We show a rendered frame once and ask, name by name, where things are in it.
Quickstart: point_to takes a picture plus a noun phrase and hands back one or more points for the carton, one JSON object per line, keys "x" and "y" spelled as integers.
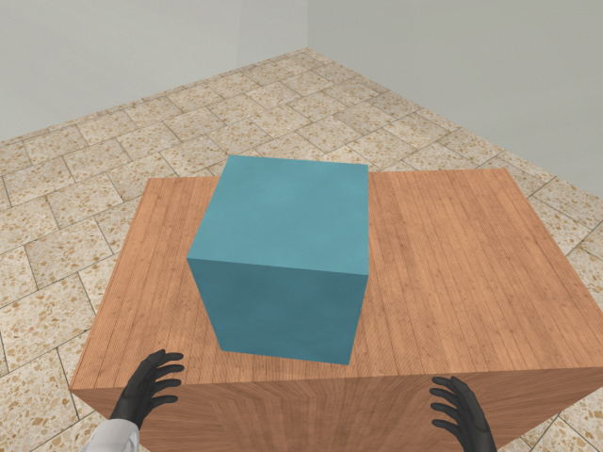
{"x": 281, "y": 257}

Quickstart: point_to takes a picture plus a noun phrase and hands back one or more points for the pedestal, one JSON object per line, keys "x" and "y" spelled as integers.
{"x": 464, "y": 280}

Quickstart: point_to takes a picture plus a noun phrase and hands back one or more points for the left robot forearm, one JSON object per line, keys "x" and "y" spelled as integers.
{"x": 114, "y": 435}

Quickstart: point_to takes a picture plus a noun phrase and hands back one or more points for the robot right hand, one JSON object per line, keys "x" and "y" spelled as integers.
{"x": 472, "y": 431}

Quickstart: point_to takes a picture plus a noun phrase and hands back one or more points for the robot left hand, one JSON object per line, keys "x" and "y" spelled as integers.
{"x": 136, "y": 400}

